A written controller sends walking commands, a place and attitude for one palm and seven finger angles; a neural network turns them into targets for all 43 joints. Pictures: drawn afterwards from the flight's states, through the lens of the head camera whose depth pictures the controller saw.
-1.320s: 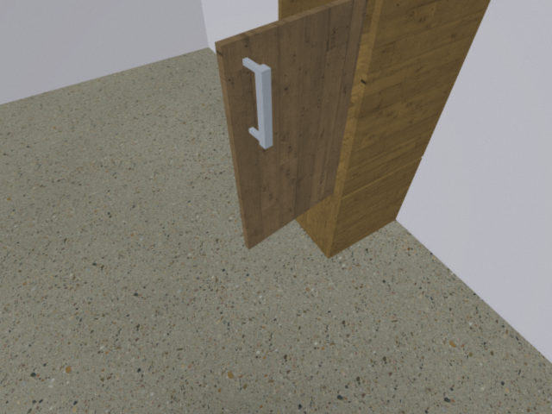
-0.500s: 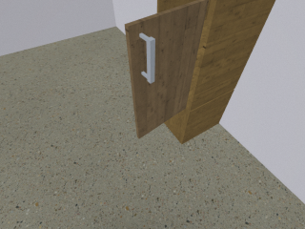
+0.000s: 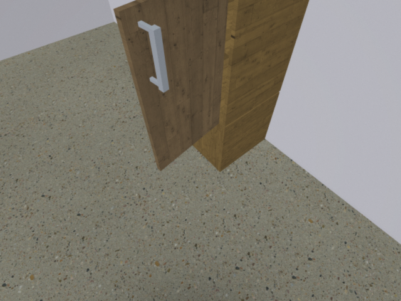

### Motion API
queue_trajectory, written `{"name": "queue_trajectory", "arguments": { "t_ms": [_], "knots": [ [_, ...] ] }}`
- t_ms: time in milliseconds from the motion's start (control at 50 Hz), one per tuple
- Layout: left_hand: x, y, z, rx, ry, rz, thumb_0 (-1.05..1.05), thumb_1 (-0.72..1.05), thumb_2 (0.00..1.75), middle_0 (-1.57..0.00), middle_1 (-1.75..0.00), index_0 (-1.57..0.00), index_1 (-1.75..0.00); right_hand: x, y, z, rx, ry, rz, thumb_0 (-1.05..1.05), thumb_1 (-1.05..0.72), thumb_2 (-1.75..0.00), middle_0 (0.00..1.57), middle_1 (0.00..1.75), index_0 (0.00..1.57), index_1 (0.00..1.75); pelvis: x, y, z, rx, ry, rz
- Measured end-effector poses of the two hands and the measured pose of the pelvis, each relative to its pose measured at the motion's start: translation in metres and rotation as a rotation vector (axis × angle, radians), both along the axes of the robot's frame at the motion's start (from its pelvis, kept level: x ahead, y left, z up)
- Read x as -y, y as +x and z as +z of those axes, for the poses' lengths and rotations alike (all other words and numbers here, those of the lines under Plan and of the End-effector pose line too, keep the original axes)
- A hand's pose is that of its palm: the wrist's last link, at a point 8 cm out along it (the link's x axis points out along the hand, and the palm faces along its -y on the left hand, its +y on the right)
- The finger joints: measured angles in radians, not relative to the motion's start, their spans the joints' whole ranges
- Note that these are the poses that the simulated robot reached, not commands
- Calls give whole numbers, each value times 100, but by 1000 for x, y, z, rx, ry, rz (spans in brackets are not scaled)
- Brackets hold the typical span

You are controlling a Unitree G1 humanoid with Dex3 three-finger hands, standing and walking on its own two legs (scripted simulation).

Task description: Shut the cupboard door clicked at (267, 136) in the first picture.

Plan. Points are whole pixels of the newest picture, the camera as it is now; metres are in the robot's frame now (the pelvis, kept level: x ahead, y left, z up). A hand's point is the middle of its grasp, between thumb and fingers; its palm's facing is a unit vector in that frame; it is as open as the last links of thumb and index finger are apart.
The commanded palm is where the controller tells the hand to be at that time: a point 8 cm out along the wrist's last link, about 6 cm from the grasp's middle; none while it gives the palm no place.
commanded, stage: walk around to get in front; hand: left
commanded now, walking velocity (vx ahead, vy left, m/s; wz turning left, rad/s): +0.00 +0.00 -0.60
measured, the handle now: (154, 58) +0.60 +0.16 +0.14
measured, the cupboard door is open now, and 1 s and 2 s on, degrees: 97 97 97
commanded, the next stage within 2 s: none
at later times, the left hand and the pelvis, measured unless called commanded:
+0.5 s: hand out of the picture +0.07 +0.21 -0.17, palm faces -0.17 -0.95 -0.25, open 7.4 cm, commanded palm none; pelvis -0.01 +0.01 +0.01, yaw -15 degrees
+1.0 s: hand (149, 273) +0.20 +0.14 -0.18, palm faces -0.53 -0.81 -0.23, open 7.4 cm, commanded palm none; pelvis +0.00 +0.02 -0.01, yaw -32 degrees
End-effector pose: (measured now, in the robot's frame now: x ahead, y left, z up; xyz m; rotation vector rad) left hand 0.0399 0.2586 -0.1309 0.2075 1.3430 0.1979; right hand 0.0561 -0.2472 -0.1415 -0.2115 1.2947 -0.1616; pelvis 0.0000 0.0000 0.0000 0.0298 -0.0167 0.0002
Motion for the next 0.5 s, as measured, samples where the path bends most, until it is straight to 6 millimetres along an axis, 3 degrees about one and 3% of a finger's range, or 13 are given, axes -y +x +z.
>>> {"name": "queue_trajectory", "arguments": {
  "t_ms": [120, 260, 380, 500],
  "knots": [
    [24, 6, -1, 34, 15, -22, 0, 91, 90, -20, -30, -20, -30, 19, -27, -17, -63, 24, -64, 1, -90, -90, 21, 30, 20, 30, 18, -4, -8, -3, -3, -31],
    [36, -1, 12, -32, 13, -75, 0, 91, 90, -20, -30, -20, -30, 31, -14, 6, 13, 12, -133, 1, -91, -90, 20, 30, 20, 30, 22, -8, 10, -35, 14, -116],
    [27, 10, 13, -46, 5, -134, 0, 90, 90, -20, -30, -20, -30, 27, 7, 21, 116, -6, -173, 1, -91, -90, 20, 30, 20, 30, 13, -9, 15, -51, 18, -195],
    [4, 39, -2, -21, -6, -198, 0, 90, 90, -20, -30, -20, -30, 15, 13, 29, 213, -55, -210, 1, -90, -90, 20, 30, 20, 30, -10, -6, 5, -68, -15, -267]
  ]
}}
